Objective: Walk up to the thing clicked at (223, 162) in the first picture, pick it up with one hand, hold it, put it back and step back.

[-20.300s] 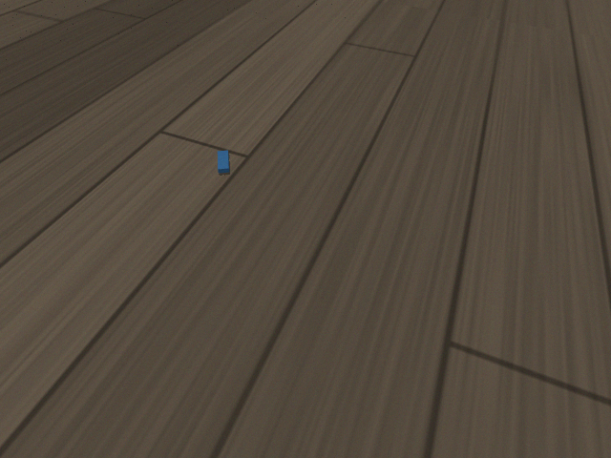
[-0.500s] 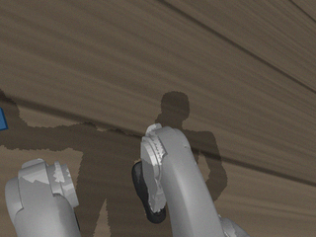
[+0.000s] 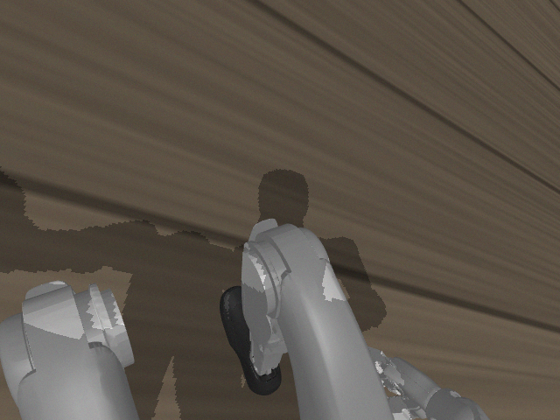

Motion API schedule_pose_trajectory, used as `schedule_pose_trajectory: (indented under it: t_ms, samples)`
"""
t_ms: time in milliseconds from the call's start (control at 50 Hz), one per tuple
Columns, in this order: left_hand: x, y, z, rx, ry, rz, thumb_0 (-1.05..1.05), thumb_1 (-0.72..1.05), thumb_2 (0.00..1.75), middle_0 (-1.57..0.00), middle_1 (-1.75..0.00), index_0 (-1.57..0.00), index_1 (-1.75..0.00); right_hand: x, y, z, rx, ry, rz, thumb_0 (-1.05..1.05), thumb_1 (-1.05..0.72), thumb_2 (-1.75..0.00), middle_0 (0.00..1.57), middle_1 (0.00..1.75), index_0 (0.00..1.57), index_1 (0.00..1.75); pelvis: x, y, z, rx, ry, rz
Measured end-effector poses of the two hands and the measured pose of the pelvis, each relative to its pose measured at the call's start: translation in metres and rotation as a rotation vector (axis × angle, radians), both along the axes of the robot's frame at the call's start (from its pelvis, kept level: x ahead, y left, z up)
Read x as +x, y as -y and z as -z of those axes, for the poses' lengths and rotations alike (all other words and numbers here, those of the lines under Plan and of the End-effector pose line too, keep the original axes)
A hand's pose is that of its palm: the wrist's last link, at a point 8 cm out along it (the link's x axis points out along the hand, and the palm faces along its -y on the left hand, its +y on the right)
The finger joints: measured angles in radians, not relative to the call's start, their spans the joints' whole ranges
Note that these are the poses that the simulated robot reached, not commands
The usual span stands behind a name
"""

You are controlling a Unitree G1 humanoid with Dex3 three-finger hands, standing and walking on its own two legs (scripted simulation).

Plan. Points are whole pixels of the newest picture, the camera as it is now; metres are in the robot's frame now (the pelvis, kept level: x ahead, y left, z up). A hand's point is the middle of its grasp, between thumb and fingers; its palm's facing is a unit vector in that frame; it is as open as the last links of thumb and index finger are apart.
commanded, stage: rest palm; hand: left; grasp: from above
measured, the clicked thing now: out of the picture +0.42 +0.32 -0.28
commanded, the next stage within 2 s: close in 0.20 s
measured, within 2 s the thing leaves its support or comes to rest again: neither
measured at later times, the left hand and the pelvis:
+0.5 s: hand out of the picture +0.41 +0.30 -0.25, palm faces -0.42 -0.08 -0.90, open 13.7 cm; pelvis +0.00 +0.00 +0.01, yaw -1 degrees
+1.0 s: hand out of the picture +0.40 +0.32 -0.25, palm faces -0.49 -0.15 -0.86, open 12.4 cm; pelvis +0.00 +0.00 +0.01, yaw -1 degrees
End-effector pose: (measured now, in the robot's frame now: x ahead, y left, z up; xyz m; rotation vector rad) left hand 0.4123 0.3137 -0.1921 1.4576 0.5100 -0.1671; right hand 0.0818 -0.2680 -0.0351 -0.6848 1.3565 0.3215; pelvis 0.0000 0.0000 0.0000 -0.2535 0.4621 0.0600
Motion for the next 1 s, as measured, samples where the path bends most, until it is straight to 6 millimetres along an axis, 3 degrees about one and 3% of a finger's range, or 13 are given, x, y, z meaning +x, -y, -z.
schedule_pose_trajectory:
  t_ms: [180, 360, 560, 720, 840, 1000]
  samples:
    - [0.001, -0.018, 0.007, -0.027, -0.085, -0.042, 0.0, -0.55, 1.02, -0.09, -0.97, -0.06, -1.0, -0.013, -0.008, 0.007, 0.021, -0.047, 0.022, 0.0, -0.91, -0.9, 0.19, 0.3, 0.19, 0.29, 0.003, 0.0, 0.001, -0.004, 0.001, -0.002]
    - [-0.006, -0.007, 0.007, -0.052, -0.065, 0.078, 0.0, -0.54, 1.02, -0.09, -0.98, -0.06, -1.01, -0.021, -0.016, 0.01, 0.03, -0.091, 0.005, 0.0, -0.91, -0.9, 0.2, 0.3, 0.2, 0.29, 0.002, 0.001, -0.002, -0.009, 0.016, 0.004]
    - [0.001, 0.009, 0.002, 0.002, 0.023, 0.095, 0.0, -0.42, 0.96, -0.17, -0.92, -0.15, -0.95, -0.016, -0.007, -0.007, -0.009, -0.046, 0.011, 0.0, -0.9, -0.9, 0.2, 0.3, 0.2, 0.29, -0.002, -0.002, -0.007, -0.016, 0.013, 0.011]
    - [0.013, -0.005, 0.005, -0.004, -0.023, -0.053, 0.01, -0.37, 0.91, -0.22, -0.85, -0.19, -0.88, -0.018, 0.001, -0.018, -0.029, -0.02, 0.017, 0.0, -0.9, -0.9, 0.2, 0.3, 0.2, 0.29, -0.003, -0.003, -0.005, -0.02, 0.001, 0.008]
    - [0.011, -0.016, 0.006, -0.025, -0.067, -0.04, 0.0, -0.33, 0.87, -0.25, -0.84, -0.23, -0.85, -0.026, -0.005, -0.011, -0.011, -0.061, 0.023, 0.0, -0.9, -0.9, 0.19, 0.3, 0.19, 0.29, -0.001, -0.002, -0.004, -0.018, 0.007, 0.004]
    - [-0.001, -0.016, 0.003, -0.044, -0.086, 0.035, 0.0, -0.24, 0.81, -0.27, -0.8, -0.29, -0.82, -0.026, -0.021, 0.003, 0.031, -0.076, 0.007, 0.0, -0.9, -0.9, 0.2, 0.3, 0.2, 0.29, -0.003, 0.0, -0.005, -0.015, 0.02, 0.007]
